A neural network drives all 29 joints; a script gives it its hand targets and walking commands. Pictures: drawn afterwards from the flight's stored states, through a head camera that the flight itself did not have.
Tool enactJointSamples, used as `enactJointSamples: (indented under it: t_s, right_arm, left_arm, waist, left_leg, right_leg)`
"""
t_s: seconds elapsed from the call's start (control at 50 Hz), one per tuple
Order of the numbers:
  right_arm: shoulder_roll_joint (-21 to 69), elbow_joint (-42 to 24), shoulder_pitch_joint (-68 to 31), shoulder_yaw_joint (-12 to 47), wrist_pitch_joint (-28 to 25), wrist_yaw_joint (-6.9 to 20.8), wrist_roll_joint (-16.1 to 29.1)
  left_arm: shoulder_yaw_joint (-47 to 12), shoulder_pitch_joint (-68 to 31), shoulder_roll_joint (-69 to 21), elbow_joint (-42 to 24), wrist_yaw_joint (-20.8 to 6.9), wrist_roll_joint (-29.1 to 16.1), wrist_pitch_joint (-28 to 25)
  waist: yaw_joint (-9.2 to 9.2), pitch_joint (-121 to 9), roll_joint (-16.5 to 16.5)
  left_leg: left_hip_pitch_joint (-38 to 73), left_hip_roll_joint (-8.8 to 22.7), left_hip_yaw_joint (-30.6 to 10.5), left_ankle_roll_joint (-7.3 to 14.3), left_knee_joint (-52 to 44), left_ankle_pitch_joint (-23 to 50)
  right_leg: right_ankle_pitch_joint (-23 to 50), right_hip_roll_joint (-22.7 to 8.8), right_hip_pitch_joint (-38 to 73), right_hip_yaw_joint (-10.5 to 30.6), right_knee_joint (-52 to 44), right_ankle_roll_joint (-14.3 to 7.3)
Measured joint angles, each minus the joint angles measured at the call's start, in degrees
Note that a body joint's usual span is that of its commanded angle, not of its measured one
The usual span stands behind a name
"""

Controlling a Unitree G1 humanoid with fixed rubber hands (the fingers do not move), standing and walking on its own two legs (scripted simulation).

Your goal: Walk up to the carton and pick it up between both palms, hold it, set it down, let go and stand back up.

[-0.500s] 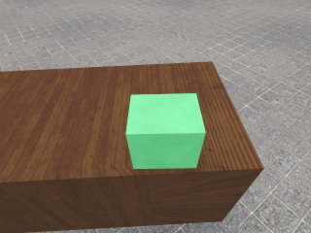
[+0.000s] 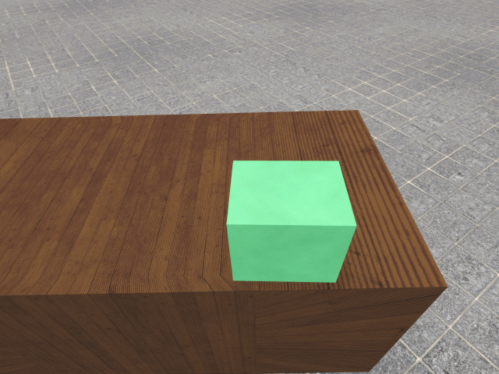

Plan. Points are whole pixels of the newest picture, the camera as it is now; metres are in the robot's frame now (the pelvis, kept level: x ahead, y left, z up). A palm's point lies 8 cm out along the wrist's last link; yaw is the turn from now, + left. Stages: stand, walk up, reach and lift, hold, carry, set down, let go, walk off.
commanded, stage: walk up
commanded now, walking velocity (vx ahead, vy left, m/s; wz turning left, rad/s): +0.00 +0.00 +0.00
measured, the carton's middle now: (284, 222) +0.46 -0.03 -0.04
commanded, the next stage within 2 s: stand in 0.50 s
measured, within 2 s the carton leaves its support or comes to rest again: neither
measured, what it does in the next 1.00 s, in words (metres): steps on the spot: left foot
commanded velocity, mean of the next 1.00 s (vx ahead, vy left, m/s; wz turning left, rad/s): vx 0.00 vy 0.00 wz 0.00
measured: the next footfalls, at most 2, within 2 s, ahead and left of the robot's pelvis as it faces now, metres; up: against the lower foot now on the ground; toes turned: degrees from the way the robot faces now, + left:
left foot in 0.06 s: +0.10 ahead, +0.14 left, +0.00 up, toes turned -1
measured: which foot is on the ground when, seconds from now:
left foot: up 0.00-0.04, down 0.06-1.00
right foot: down 0.00-1.00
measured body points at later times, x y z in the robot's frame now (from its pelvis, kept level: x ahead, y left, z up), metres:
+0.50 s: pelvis +0.04 +0.04 +0.00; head +0.05 +0.05 +0.45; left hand +0.01 +0.26 -0.17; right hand +0.03 -0.17 -0.16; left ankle +0.06 +0.14 -0.74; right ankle -0.03 -0.13 -0.74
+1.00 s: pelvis +0.04 +0.02 +0.00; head +0.05 +0.02 +0.45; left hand -0.01 +0.22 -0.17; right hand +0.03 -0.19 -0.17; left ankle +0.06 +0.14 -0.74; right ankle -0.03 -0.13 -0.74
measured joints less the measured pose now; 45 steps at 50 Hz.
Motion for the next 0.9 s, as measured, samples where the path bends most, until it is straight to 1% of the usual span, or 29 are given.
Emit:
enactJointSamples:
  t_s: [0.04, 0.06, 0.08, 0.1, 0.14, 0.18, 0.22, 0.32, 0.36, 0.42, 0.6, 0.9]
  right_arm:
    - [-0.3, -0.7, -1.2, -0.2, -0.6, -1.2, 0.5]
    - [-0.4, -0.8, -1.4, -0.2, -0.9, -1.7, 0.4]
    - [0.3, -0.5, -1.6, 0.0, -1.0, -2.0, 0.2]
    - [1.0, -0.4, -1.5, 0.5, -0.8, -2.1, 0.3]
    - [2.4, -0.4, -1.3, 1.1, 0.0, -2.0, 0.4]
    - [3.3, -0.3, -1.4, 1.3, 0.7, -2.8, 0.3]
    - [3.2, 0.0, -1.4, 1.2, 0.8, -3.1, 0.6]
    - [3.0, 0.6, -1.3, 1.0, 0.0, -2.7, 0.9]
    - [3.0, 0.9, -1.0, 0.9, -0.1, -2.5, 0.9]
    - [3.1, 1.5, -0.4, 0.8, -0.1, -2.3, 0.8]
    - [3.2, 2.7, 0.6, 0.6, 0.0, -1.9, 0.7]
    - [3.1, 3.4, -0.1, 0.6, 0.1, -2.1, 0.7]
  left_arm:
    - [-0.5, 0.1, -0.3, 0.5, -0.4, 0.0, 0.2]
    - [-0.8, 0.0, -0.4, 0.5, -0.8, 0.1, 0.2]
    - [-0.9, -0.4, -0.1, 0.4, -1.1, 0.2, 0.5]
    - [-1.2, -0.7, 0.1, 0.1, -1.2, -0.1, 0.8]
    - [-1.5, -1.1, -0.2, -0.5, -1.2, -0.4, 1.6]
    - [-1.9, -1.9, -0.5, -1.1, -1.4, -0.4, 1.9]
    - [-2.2, -2.6, -1.1, -1.4, -1.6, -0.5, 1.5]
    - [-2.6, -3.8, -1.5, -1.4, -1.3, -0.6, 0.6]
    - [-2.6, -4.3, -1.4, -1.3, -1.2, -0.6, 0.6]
    - [-2.6, -4.9, -1.2, -1.2, -1.1, -0.5, 0.6]
    - [-2.6, -5.5, -1.9, -0.9, -1.0, -0.3, 0.4]
    - [-2.7, -4.1, -3.5, -0.1, -1.1, -0.4, 0.2]
  waist:
    - [-0.41, 1.3, 0.7]
    - [-0.43, 1.9, 0.8]
    - [-0.17, 2.5, -0.4]
    - [0.26, 2.4, -1.4]
    - [0.61, 2.1, -2.4]
    - [0.60, 2.2, -2.9]
    - [0.56, 2.4, -3.0]
    - [-0.31, 2.9, -2.8]
    - [-0.68, 2.9, -2.5]
    - [-1.08, 3.0, -1.9]
    - [-1.52, 3.0, -0.5]
    - [-1.32, 3.5, -0.3]
  left_leg:
    - [3.1, 0.5, -0.6, 0.2, -10.5, 7.0]
    - [4.4, 0.5, -0.5, 0.4, -13.6, 9.6]
    - [4.8, -0.4, 0.0, 1.0, -13.3, 9.5]
    - [4.9, -1.1, 0.6, 1.7, -12.9, 8.7]
    - [5.4, -1.9, 1.1, 2.7, -13.4, 7.5]
    - [6.1, -2.7, 1.5, 3.1, -15.0, 7.8]
    - [6.8, -3.4, 1.8, 3.5, -16.7, 8.5]
    - [8.2, -4.4, 2.3, 4.0, -19.0, 9.2]
    - [8.5, -4.5, 2.3, 4.1, -19.2, 9.1]
    - [8.8, -4.6, 2.2, 4.0, -19.1, 8.8]
    - [9.2, -4.1, 1.5, 3.3, -18.0, 7.9]
    - [9.3, -2.7, 0.6, 2.0, -17.5, 7.8]
  right_leg:
    - [-1.9, 0.2, -0.1, -0.3, 2.8, 0.8]
    - [-3.3, 0.2, -0.4, -0.4, 4.9, 1.4]
    - [-4.8, -0.8, -0.7, 0.1, 6.7, 1.6]
    - [-5.4, -1.4, -0.8, 0.7, 7.1, 1.1]
    - [-5.4, -1.7, -0.7, 1.4, 6.5, 0.2]
    - [-4.1, -1.9, -0.6, 1.9, 5.4, -0.2]
    - [-3.7, -2.6, 0.0, 2.2, 3.9, 0.3]
    - [-2.8, -3.6, 1.4, 2.6, 1.4, 3.0]
    - [-2.9, -3.8, 1.7, 2.5, 1.1, 3.7]
    - [-3.2, -3.9, 2.2, 2.4, 1.2, 3.8]
    - [-3.9, -3.3, 3.0, 1.7, 1.6, 3.2]
    - [-4.0, -1.9, 3.6, 1.0, 1.5, 2.0]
